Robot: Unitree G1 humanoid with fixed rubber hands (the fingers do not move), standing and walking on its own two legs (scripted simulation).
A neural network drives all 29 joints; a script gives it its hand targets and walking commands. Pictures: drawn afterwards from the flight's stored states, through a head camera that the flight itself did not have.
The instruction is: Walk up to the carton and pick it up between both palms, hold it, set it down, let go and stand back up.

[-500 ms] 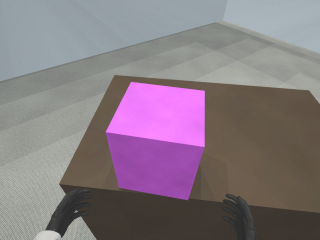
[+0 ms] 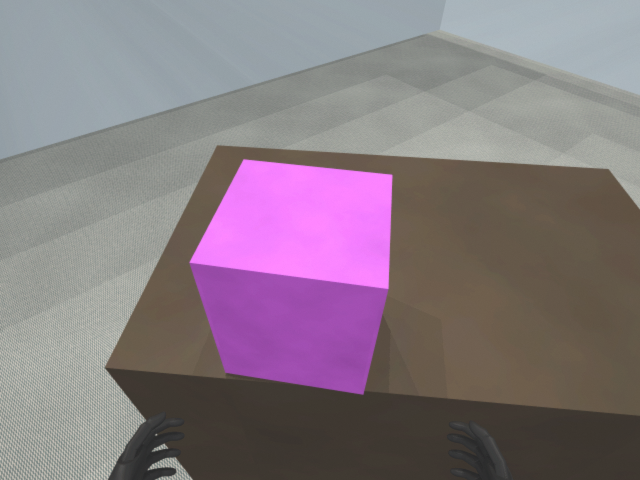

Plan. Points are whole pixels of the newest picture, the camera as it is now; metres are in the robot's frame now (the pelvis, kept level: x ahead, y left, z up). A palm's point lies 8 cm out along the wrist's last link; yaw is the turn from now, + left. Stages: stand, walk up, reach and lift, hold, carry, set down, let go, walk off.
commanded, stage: set down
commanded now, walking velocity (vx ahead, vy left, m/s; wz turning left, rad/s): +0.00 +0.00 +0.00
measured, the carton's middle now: (304, 278) +0.40 +0.04 +0.04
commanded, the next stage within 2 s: let go in 0.26 s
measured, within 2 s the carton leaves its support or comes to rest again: neither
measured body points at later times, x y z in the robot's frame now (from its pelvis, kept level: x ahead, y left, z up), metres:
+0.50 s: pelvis +0.00 +0.00 +0.00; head +0.00 +0.00 +0.45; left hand +0.18 +0.23 -0.08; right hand +0.17 -0.22 -0.09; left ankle -0.01 +0.13 -0.75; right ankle -0.02 -0.11 -0.75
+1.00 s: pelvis +0.00 +0.01 -0.01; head -0.01 +0.00 +0.44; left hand +0.12 +0.27 -0.10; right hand +0.12 -0.26 -0.12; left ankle -0.01 +0.13 -0.75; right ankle -0.02 -0.11 -0.75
